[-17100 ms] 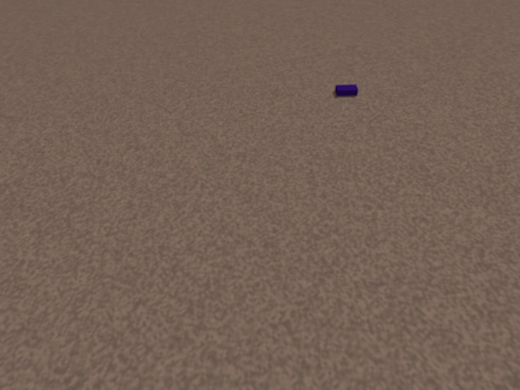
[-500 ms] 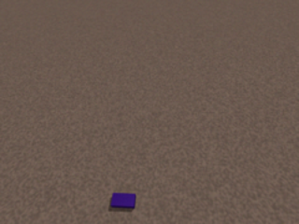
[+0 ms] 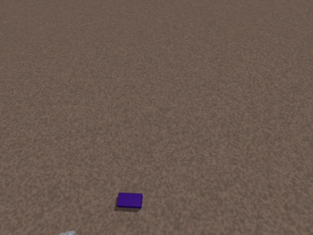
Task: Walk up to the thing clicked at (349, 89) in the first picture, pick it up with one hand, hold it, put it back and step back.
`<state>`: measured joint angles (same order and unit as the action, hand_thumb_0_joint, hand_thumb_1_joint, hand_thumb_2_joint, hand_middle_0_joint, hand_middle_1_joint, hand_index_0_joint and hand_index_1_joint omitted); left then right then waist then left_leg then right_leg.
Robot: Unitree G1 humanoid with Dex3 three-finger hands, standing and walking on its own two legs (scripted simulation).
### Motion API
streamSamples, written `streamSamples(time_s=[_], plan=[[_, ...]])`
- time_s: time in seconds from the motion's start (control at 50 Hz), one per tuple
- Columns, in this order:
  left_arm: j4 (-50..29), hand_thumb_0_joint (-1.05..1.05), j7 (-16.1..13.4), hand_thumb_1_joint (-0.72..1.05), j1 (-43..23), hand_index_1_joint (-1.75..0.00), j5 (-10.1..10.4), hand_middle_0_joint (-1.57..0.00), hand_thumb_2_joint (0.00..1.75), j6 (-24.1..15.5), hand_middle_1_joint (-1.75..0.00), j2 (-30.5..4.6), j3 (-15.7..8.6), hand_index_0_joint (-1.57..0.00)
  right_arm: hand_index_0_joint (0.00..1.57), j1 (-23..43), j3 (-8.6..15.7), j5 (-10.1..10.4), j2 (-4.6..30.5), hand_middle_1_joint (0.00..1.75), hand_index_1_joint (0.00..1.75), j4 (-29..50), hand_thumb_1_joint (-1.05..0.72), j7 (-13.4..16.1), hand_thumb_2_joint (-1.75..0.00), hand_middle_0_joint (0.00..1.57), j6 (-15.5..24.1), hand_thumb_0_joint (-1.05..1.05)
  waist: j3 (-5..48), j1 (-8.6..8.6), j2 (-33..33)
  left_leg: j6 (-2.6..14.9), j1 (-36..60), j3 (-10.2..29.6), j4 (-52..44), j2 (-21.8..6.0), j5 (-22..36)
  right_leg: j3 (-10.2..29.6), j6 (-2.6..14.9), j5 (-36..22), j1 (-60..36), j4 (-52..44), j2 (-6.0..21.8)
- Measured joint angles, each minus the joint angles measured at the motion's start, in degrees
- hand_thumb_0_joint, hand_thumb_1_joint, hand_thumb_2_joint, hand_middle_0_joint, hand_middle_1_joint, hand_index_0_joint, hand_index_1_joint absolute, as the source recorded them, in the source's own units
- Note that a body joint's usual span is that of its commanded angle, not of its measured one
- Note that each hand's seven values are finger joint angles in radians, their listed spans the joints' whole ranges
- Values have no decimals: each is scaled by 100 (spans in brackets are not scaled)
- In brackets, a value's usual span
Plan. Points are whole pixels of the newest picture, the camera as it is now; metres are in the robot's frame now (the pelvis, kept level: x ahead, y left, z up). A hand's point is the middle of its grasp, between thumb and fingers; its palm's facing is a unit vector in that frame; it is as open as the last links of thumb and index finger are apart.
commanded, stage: rise first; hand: left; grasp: from above
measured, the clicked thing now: (129, 200) +0.42 +0.23 -0.76
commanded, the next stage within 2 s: none
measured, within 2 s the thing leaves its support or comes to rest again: neither
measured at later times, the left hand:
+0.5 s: hand out of the picture +0.13 +0.26 -0.23, palm faces -0.16 -0.89 -0.43, open 13.7 cm
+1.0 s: hand out of the picture +0.18 +0.28 -0.37, palm faces -0.45 -0.60 -0.66, open 13.9 cm
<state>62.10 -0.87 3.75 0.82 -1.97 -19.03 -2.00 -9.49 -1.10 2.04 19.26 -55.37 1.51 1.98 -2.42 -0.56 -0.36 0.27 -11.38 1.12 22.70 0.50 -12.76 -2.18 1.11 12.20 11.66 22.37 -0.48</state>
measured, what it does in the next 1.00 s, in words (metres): lowers itself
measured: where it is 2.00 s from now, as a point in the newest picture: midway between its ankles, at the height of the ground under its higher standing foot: outside the picture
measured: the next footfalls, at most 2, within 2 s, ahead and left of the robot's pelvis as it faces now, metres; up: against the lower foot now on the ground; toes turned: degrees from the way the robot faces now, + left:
none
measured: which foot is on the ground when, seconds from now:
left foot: down 0.00-1.00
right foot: down 0.00-1.00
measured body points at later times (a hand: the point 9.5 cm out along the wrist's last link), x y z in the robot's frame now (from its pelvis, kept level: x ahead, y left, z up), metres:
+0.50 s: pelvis -0.01 +0.01 -0.08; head +0.08 +0.03 +0.36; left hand +0.14 +0.30 -0.20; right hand +0.13 -0.25 -0.17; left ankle -0.01 +0.12 -0.74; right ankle -0.01 -0.11 -0.74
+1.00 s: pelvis -0.05 +0.01 -0.23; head +0.12 +0.02 +0.19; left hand +0.21 +0.31 -0.33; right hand +0.16 -0.26 -0.33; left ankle -0.01 +0.12 -0.74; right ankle -0.01 -0.11 -0.74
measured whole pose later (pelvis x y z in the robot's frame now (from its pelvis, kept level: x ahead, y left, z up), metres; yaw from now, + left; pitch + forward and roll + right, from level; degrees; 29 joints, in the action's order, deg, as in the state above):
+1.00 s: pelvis -0.05 +0.01 -0.23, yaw -1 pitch +32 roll -1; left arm 35.3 -2.5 -1.5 -31.9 -4.4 -25.7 -6.1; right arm -4.5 2.1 -0.1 17.1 -33.1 -1.8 10.8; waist 11.2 -1.7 0.2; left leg 1.0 -89.1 0.4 97.5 0.6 -39.9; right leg -2.4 1.0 38.4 89.2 96.0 0.4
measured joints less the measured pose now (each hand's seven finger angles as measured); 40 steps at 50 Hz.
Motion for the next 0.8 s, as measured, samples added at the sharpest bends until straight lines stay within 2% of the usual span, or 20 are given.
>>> streamSamples(time_s=[0.06,0.16,0.24,0.3,0.42,0.52,0.66,0.74,0.8], plan=[[-44,1,102,74,-457,-46,-166,-20,89,41,-46,-12,-260,-20,20,-35,56,7,-197,30,30,465,-89,44,-90,20,24,1,8,-8,67,-13,-628,-35,525,-14,-170,27,16,166,650,541,-9],[-365,1,262,46,-639,-68,-646,-17,89,133,-70,-121,-596,-18,20,-227,171,-74,-489,30,30,1004,-91,-24,-90,20,-1,1,297,-104,154,-17,-1503,-101,1383,-47,-543,84,28,502,1548,1387,-36],[-769,1,173,18,-435,-83,-894,-15,89,508,-84,-39,-542,-17,20,-437,192,-47,-521,30,30,1346,-92,-54,-90,20,-49,1,492,-135,63,11,-1843,-114,1836,-59,-786,94,4,697,1858,1763,-46],[-1027,1,105,-4,-245,-90,-978,-15,90,768,-91,30,-503,-16,20,-483,202,-45,-501,30,30,1569,-92,-74,-90,20,-4,1,609,-154,7,37,-2184,-126,2234,-62,-979,102,-20,862,2187,2121,-46],[-1757,1,50,-35,194,-99,-1185,-12,93,869,-100,118,-557,-13,20,-434,267,-99,-494,30,30,1940,-91,-87,-90,20,234,1,762,-120,56,70,-3095,-129,3223,-55,-1405,94,-48,1270,3088,3084,-30],[-2541,0,26,-47,563,-103,-1408,-11,95,853,-103,90,-563,-12,20,-258,297,-149,-515,30,30,2137,-90,-74,-90,20,353,1,805,-75,126,83,-3780,-111,3960,-49,-1702,68,-57,1561,3759,3802,-18],[-3478,0,38,-55,1056,-105,-1565,-11,96,1055,-105,24,-451,-11,20,-46,256,-175,-553,30,30,2367,-92,-71,-90,20,470,1,968,-79,69,99,-4512,-62,4645,-41,-1960,12,-70,1810,4455,4442,-4],[-3575,0,18,-56,1050,-105,-1754,-11,95,1086,-105,-29,-375,-12,20,20,222,-181,-546,30,30,2489,-93,-75,-91,20,569,1,1080,-75,22,108,-4971,-34,5056,-26,-2099,-21,-70,1956,4898,4843,14],[-3334,0,12,-56,787,-105,-2014,-11,95,913,-105,-134,-382,-12,20,99,206,-205,-505,30,30,2523,-93,-104,-91,20,703,1,1172,-76,36,104,-5496,-37,5498,-9,-2229,-25,-61,2102,5432,5310,37]])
